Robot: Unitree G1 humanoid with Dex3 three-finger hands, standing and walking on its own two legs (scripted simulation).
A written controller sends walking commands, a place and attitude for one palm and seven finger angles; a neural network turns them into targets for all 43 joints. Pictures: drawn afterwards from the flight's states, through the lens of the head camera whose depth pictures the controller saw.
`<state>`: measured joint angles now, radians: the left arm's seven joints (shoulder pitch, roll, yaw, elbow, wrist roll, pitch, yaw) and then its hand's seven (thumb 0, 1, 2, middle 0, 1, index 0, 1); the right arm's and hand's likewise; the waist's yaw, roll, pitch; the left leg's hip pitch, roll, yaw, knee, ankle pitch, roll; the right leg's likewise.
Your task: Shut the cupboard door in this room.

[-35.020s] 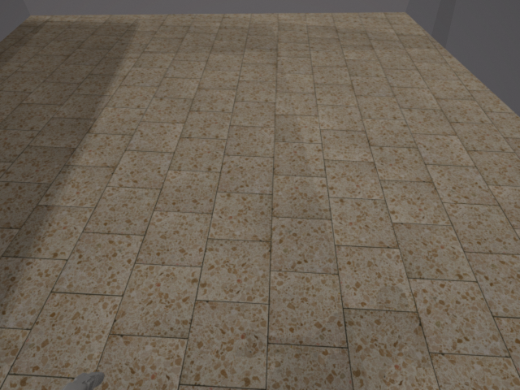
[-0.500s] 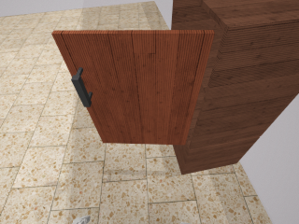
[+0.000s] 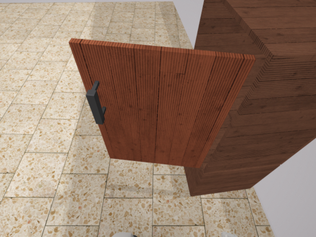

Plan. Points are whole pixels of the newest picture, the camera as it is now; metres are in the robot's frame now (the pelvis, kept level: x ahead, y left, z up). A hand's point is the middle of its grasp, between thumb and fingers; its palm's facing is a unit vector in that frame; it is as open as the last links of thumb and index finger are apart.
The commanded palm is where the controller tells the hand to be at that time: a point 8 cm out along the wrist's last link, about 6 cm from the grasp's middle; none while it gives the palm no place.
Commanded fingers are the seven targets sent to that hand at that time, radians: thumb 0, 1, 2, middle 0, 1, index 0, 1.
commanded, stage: come to a stop and stand still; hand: left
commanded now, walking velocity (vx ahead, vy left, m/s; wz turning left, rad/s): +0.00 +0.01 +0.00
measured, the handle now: (98, 103) +0.43 +0.23 +0.06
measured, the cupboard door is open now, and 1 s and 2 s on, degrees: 77 77 77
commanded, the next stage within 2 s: look again from close up in 1.34 s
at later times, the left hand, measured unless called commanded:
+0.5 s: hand out of the picture +0.04 +0.17 -0.17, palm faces +0.01 -0.98 -0.21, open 7.4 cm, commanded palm none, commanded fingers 0.00 0.90 0.90 -0.20 -0.30 -0.20 -0.30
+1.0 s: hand out of the picture -0.06 +0.19 -0.17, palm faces -0.02 -0.99 -0.17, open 7.4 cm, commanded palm none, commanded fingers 0.00 0.90 0.90 -0.20 -0.30 -0.20 -0.30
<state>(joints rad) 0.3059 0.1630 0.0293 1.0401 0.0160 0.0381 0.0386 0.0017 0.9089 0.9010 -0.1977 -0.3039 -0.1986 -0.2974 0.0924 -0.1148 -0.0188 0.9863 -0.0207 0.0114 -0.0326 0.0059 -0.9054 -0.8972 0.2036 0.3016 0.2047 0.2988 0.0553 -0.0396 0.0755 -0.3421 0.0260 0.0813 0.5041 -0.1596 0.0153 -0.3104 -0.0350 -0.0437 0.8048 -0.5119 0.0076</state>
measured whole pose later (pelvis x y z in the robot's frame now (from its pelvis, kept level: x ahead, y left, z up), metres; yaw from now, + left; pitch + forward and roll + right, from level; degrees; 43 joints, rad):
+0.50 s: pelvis -0.04 -0.02 +0.00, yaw +0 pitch -2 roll -1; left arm 0.24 0.20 0.00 0.91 0.02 0.01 0.04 0.00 0.90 0.90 -0.20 -0.30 -0.20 -0.30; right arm 0.24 -0.17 -0.03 1.00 -0.02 0.02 -0.02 0.01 -0.91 -0.90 0.20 0.30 0.20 0.30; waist 0.00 -0.02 0.03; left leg -0.29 0.01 0.04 0.56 -0.25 0.02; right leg -0.22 0.02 -0.06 0.52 -0.28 -0.03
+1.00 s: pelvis -0.05 +0.02 +0.01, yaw -1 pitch -1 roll -1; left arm 0.34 0.17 -0.02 1.06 0.02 0.01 0.04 0.00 0.91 0.90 -0.20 -0.30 -0.20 -0.30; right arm 0.24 -0.15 -0.02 1.11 -0.01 0.00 -0.01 0.01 -0.91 -0.90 0.20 0.30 0.21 0.30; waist 0.01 -0.03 0.04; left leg -0.25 -0.04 0.08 0.44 -0.17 0.08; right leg -0.21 -0.03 -0.02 0.44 -0.21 0.03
